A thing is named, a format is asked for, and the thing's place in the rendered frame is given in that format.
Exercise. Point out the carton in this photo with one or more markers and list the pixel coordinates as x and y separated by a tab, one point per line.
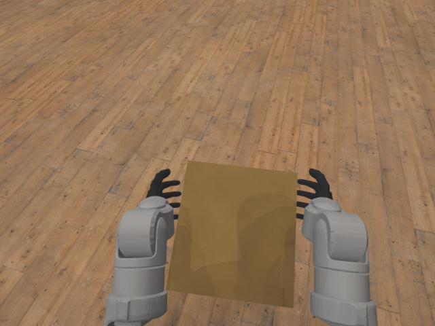
236	234

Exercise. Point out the right robot forearm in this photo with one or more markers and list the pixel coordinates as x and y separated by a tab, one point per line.
341	295

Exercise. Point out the left robot forearm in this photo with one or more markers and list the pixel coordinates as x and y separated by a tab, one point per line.
138	293

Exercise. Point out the right robot hand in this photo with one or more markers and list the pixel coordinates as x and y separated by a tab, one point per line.
322	189

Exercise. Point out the left robot hand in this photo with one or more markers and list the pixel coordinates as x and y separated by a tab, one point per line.
157	186

